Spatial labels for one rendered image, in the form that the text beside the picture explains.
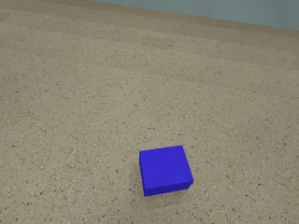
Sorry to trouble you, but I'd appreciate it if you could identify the carton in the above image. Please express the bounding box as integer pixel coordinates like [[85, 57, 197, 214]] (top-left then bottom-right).
[[139, 145, 194, 197]]

